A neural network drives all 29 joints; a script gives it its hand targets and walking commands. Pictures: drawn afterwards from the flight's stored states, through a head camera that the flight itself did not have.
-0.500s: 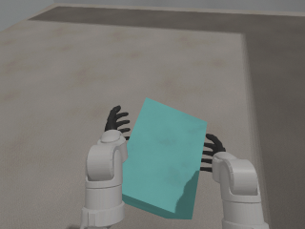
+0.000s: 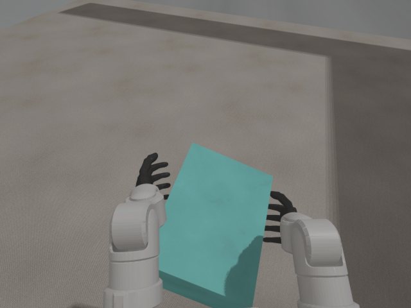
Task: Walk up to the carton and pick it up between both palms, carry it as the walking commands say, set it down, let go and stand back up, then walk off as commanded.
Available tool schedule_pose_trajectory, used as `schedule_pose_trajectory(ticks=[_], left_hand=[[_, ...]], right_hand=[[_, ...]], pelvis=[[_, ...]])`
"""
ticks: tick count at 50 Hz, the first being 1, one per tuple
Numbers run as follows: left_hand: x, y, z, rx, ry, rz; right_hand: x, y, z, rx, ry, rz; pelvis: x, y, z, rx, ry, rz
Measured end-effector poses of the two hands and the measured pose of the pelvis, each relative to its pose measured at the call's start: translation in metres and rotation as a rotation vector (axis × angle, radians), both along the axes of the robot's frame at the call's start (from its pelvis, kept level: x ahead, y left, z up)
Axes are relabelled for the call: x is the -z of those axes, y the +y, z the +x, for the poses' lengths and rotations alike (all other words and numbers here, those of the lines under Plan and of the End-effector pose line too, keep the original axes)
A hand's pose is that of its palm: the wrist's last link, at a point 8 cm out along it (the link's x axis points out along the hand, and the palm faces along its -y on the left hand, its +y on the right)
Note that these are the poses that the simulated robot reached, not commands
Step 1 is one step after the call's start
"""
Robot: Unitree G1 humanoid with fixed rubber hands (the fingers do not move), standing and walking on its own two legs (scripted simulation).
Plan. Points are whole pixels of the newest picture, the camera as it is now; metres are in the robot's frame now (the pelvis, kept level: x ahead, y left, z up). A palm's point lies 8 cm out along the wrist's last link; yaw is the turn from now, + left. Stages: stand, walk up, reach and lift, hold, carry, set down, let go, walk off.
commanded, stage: carry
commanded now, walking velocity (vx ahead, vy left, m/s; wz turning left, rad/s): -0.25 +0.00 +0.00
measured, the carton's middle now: (205, 226) +0.30 +0.04 -0.01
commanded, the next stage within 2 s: none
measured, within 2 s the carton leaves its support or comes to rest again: neither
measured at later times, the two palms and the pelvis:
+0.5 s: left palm (187, 277) +0.15 +0.06 +0.14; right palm out of the picture +0.08 -0.18 +0.07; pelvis -0.17 -0.02 +0.00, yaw -2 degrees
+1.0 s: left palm out of the picture +0.03 +0.10 +0.12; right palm out of the picture -0.03 -0.15 +0.05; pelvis -0.29 -0.01 -0.02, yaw +0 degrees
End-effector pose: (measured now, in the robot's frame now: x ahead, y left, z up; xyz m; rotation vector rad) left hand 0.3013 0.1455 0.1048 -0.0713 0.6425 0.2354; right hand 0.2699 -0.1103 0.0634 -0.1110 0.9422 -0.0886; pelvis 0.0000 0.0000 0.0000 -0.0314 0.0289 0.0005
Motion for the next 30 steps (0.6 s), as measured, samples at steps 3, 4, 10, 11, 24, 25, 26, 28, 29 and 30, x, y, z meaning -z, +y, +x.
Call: schedule_pose_trajectory(ticks=[3,4,10,11,24,25,26,28,29,30], left_hand=[[-0.004,0.001,-0.020,-0.017,-0.025,-0.014],[-0.006,0.000,-0.026,-0.016,-0.035,-0.013],[-0.016,-0.028,-0.061,0.030,-0.068,0.017],[-0.016,-0.035,-0.068,0.042,-0.071,0.025],[-0.033,-0.086,-0.142,0.196,-0.082,0.081],[-0.034,-0.084,-0.146,0.191,-0.090,0.078],[-0.035,-0.080,-0.151,0.184,-0.096,0.077],[-0.033,-0.069,-0.161,0.163,-0.100,0.071],[-0.031,-0.063,-0.168,0.147,-0.094,0.066],[-0.028,-0.057,-0.176,0.130,-0.087,0.062]], right_hand=[[-0.004,0.001,-0.017,0.000,-0.020,-0.001],[-0.005,0.000,-0.023,0.005,-0.027,0.003],[-0.001,-0.023,-0.071,0.056,-0.054,0.044],[0.002,-0.029,-0.080,0.065,-0.057,0.052],[-0.001,-0.069,-0.187,0.168,-0.058,0.092],[-0.003,-0.067,-0.190,0.164,-0.063,0.089],[-0.004,-0.064,-0.192,0.159,-0.067,0.088],[-0.003,-0.055,-0.198,0.137,-0.065,0.081],[-0.003,-0.050,-0.202,0.120,-0.056,0.076],[-0.002,-0.046,-0.206,0.103,-0.048,0.071]], pelvis=[[-0.001,-0.001,-0.022,0.001,0.004,-0.012],[0.000,-0.001,-0.029,0.003,0.007,-0.015],[0.003,-0.011,-0.077,0.025,0.024,-0.017],[0.006,-0.014,-0.086,0.027,0.026,-0.011],[0.000,-0.025,-0.166,0.040,0.021,0.063],[0.001,-0.023,-0.170,0.037,0.022,0.062],[0.003,-0.022,-0.173,0.035,0.022,0.057],[0.006,-0.018,-0.182,0.026,0.019,0.050],[0.005,-0.017,-0.188,0.026,0.013,0.053],[0.006,-0.016,-0.193,0.027,0.009,0.053]])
